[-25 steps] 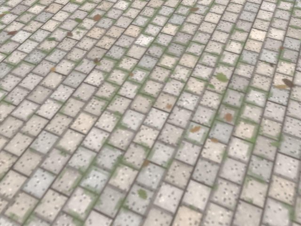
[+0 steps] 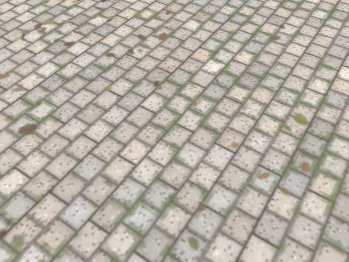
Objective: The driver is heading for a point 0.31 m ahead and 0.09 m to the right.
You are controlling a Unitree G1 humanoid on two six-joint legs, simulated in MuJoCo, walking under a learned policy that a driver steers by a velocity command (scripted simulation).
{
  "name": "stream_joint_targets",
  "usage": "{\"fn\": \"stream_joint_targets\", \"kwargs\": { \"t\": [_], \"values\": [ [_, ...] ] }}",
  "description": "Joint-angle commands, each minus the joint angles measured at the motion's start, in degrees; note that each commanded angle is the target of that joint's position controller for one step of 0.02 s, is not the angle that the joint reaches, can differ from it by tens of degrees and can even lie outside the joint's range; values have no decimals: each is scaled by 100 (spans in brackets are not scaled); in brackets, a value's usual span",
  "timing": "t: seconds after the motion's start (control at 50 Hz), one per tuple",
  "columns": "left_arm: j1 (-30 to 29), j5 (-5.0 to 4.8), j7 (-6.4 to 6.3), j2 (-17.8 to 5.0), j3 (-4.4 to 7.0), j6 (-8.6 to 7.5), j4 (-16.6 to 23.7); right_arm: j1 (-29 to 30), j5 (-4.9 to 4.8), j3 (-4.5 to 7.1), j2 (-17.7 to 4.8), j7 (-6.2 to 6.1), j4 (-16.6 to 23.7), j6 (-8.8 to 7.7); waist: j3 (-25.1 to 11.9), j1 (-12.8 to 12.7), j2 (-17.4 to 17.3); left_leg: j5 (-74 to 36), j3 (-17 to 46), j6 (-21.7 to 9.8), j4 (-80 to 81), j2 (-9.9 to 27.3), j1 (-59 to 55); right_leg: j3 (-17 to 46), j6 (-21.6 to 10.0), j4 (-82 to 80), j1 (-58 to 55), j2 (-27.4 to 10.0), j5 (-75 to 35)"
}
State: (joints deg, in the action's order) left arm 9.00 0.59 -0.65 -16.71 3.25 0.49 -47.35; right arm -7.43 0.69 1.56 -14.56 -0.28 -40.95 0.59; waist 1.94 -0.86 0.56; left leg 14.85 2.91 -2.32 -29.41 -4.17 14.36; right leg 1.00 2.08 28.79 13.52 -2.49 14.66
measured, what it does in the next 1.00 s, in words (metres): walks ahead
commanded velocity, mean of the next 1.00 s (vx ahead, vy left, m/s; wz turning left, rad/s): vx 0.12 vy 0.00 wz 0.02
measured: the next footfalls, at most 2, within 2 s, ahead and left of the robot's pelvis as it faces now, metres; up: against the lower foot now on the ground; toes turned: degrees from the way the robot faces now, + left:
right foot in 1.20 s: +0.37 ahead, -0.10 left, +0.00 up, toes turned -2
left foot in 1.52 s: +0.32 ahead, +0.13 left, +0.00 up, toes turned +0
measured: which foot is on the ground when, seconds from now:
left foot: down 0.00-1.00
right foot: down 0.00-0.80, up 0.82-1.00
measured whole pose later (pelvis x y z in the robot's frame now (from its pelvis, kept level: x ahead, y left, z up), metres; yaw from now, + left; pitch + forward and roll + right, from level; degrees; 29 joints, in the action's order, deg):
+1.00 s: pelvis +0.11 +0.01 +0.01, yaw +0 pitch +0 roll +0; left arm 9.4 -1.3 1.0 -17.4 2.7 -4.8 -52.4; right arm -22.5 0.1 1.9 -12.5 0.5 -60.2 -4.9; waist 0.7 2.5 2.2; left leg 15.1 -1.3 -2.7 -15.9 -1.8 1.1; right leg -0.3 -1.6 57.6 31.3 -4.0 14.2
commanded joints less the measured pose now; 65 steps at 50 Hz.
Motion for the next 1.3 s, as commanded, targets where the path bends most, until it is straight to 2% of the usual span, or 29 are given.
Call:
{"fn": "stream_joint_targets", "kwargs": {
  "t": [0.02,0.04,0.06,0.12,0.26,0.54,0.58,0.62,0.68,0.72,0.76,0.78,0.8,0.82,0.84,0.86,0.88,0.92,0.96,1.0,1.06,1.12,1.18,1.2,1.22,1.24,1.26,1.28,1.3],
  "values": [
    [-130,18,14,-944,160,-119,241,-472,84,149,-549,5,140,-125,-633,442,853,-42,380,3,451,409,-141,731,-652,-544,-438,-792,-1552],
    [-316,0,55,-642,88,-143,324,-167,98,169,-727,-13,102,-101,-460,254,664,-184,377,91,437,431,-378,639,-601,-667,-111,-585,-820],
    [-315,30,62,-587,63,-173,289,31,54,205,-792,-36,118,-64,-386,162,575,-335,373,55,374,440,-398,509,-455,-685,-15,-455,-562],
    [-155,20,52,-600,23,-278,172,-11,24,203,-707,-76,25,40,-324,104,376,-782,488,-37,412,519,-389,323,-277,-589,-85,-297,-665],
    [-79,-9,-25,-552,-45,-231,-16,-154,-8,222,-620,-104,-372,2,-273,29,-44,-1083,476,50,474,523,-366,221,-306,-486,-267,-189,-781],
    [-39,-22,-30,-493,-115,-199,-523,-252,-42,231,-675,-199,-1175,-6,-172,57,-56,-1247,400,130,568,539,-569,132,-322,-627,-291,-46,-814],
    [97,-61,-52,-552,-91,-168,-635,-363,-86,231,-638,-213,-1323,9,-206,51,68,214,153,75,399,302,-441,122,-435,-705,-250,47,705],
    [210,-122,-86,-713,-39,-160,-645,-276,-130,236,-622,-207,-1296,-48,267,-19,396,1732,-31,-9,-16,149,367,763,-804,-1077,-19,-301,2620],
    [642,-184,-121,-1082,93,-297,-773,99,-196,193,-443,-98,-1112,-340,762,-127,984,1059,-255,-16,-1247,409,1212,2615,-1595,-2061,-79,-1633,3304],
    [481,-171,-101,-1013,99,-373,-683,35,-236,214,-483,-11,-1140,-458,686,-5,836,1308,-193,-123,-1198,617,1218,2446,-1549,-2013,-197,-1651,2583],
    [1,-276,-62,-993,103,-344,-518,-492,-251,234,-434,44,-1408,-529,474,371,728,538,-504,-214,114,488,-184,1473,-1180,-1727,380,-1120,1862],
    [-36,-265,-46,-900,83,-327,-480,-940,-217,292,-480,44,-1673,-523,279,521,608,-68,-637,-130,385,251,-1093,1027,-1018,-1322,774,-763,1456],
    [-98,-223,-26,-663,11,-349,-429,-1421,-192,350,-588,38,-1854,-504,79,680,234,-65,-229,-154,532,454,-1750,578,-819,-553,1162,-453,974],
    [-186,-132,17,-216,-124,-402,-275,-2059,-192,449,-996,-11,-1944,-507,-199,838,-1139,817,1657,-613,1374,1589,-2474,-223,-402,1364,2016,179,803],
    [-323,-223,-13,-301,-90,-498,-41,-2365,-149,493,-1367,77,-1988,-575,-157,884,-1831,1342,3583,-1385,2008,2522,-2615,-68,-326,2692,2936,545,1814],
    [-248,-338,3,-573,-23,-566,-78,-1890,-114,353,-954,95,-1861,-668,194,614,-977,1522,3415,-1444,1971,2570,-2423,377,-434,3504,3394,134,1682],
    [-125,-386,56,-583,-19,-622,-142,-1594,-117,281,-716,104,-1736,-731,336,463,-744,1382,2839,-1241,1976,2328,-2369,459,-562,3684,3577,-84,1078],
    [-155,-278,110,-599,31,-672,-203,-1305,-119,218,-650,122,-1633,-728,427,334,-510,217,1854,-883,2080,2048,-2277,345,-592,3419,3637,-378,220],
    [-194,-177,190,-451,31,-644,-188,-1382,-47,125,-471,82,-1657,-631,324,266,-614,-2176,938,-716,1958,1706,-1945,41,-422,3056,3107,-376,-140],
    [-440,-127,218,-183,-47,-587,-63,-1404,-30,116,-593,-11,-1667,-530,277,269,-544,-3570,298,-703,1859,1475,-1545,-276,-200,2347,2658,-219,-435],
    [-1073,-136,206,20,-158,-531,175,-1539,-8,118,-819,-114,-1716,-448,233,421,-611,-3903,-162,-606,1800,1205,-883,-606,-113,877,1563,134,-1230],
    [-994,-165,209,-249,-93,-478,200,-1493,-90,141,-876,-125,-1789,-439,90,240,-795,-4058,-47,-551,1570,1466,-1046,-347,-320,383,1025,215,-1630],
    [61,-49,186,-657,108,-502,-166,-1104,-127,163,-835,-140,-1723,-389,-464,-405,-628,-4614,-73,-276,393,1355,-1380,-313,-696,-160,-94,398,-1986],
    [420,3,146,-887,182,-509,-273,-1326,-57,145,-773,-123,-1729,-382,-813,-491,-239,-3857,-215,-55,-431,1040,-1028,-27,-832,-201,-979,41,-3544],
    [793,132,120,-1156,197,-469,-317,-1982,109,23,-380,-91,-1748,-403,-1617,-243,727,-1063,-344,224,-2025,517,333,1280,-1514,307,-2728,-1179,-5615],
    [869,140,161,-758,48,-414,-392,-2457,3,-70,-25,-56,-1939,-388,-2457,-99,1368,2437,103,447,-3366,44,633,2595,-2334,-176,-2959,-2065,-5829],
    [459,-29,207,-568,-5,-398,-336,-2204,-125,56,-461,-42,-1959,-326,-1973,-58,785,2494,439,482,-3840,277,713,2462,-2198,-568,-2086,-1806,-4129],
    [-136,-104,193,-474,-32,-389,-234,-1691,-207,100,-550,-78,-1826,-261,-1090,23,545,2226,204,500,-3917,456,1092,1978,-1942,-881,-1279,-1577,-2882],
    [-480,-61,180,-333,-92,-389,-185,-1392,-189,121,-530,-151,-1777,-180,-667,104,276,1906,117,517,-3708,624,1094,1651,-1728,-1154,-569,-1350,-2091]
  ]
}}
